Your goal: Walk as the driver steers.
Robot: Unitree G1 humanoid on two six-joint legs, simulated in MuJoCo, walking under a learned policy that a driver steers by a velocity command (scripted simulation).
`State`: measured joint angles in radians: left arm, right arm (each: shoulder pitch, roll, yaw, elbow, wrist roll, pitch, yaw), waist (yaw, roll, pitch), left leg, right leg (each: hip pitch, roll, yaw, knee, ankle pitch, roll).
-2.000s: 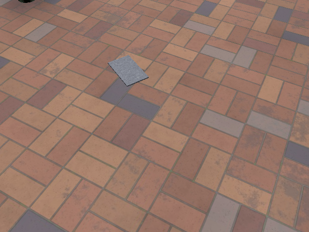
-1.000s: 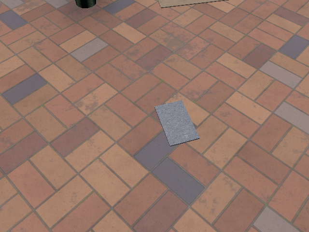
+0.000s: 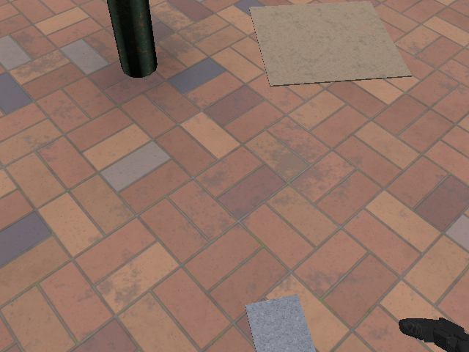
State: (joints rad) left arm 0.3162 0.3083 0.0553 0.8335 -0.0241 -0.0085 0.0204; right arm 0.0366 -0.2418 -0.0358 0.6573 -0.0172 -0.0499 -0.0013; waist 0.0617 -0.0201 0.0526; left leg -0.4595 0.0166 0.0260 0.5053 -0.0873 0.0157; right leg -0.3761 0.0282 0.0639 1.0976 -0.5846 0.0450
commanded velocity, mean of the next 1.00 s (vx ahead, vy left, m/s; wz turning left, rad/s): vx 0.03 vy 0.00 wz -0.41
